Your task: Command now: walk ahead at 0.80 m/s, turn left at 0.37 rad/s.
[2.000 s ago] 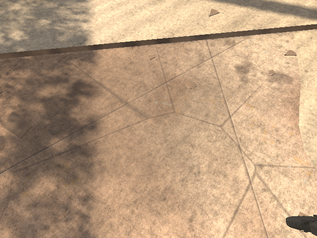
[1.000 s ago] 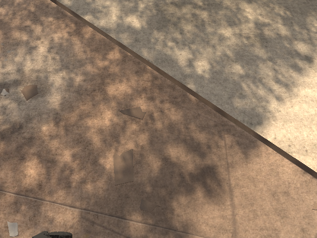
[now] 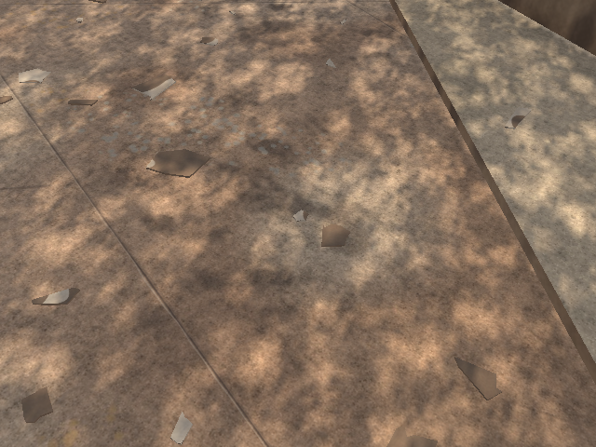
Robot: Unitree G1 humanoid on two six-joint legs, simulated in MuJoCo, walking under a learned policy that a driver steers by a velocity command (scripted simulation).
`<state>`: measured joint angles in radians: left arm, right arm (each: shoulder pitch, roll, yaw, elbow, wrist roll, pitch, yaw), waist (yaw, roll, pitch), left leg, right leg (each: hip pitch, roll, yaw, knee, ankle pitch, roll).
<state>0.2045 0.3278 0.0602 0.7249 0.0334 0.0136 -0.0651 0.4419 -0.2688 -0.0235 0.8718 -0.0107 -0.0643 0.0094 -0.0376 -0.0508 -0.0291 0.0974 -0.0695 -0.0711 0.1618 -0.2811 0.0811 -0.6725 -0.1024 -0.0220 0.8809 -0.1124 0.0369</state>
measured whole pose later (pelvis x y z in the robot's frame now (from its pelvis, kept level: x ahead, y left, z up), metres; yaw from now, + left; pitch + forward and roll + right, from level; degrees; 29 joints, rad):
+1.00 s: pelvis +0.77 +0.23 -0.01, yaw +46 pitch +1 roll +0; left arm 0.00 0.26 -0.01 0.63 0.04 -0.06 -0.01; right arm 0.43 -0.28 -0.06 0.90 0.00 -0.07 -0.01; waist -0.11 -0.04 0.10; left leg 0.09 -0.21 -0.17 0.35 -0.36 0.17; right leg -0.66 -0.04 -0.02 0.57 0.12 -0.02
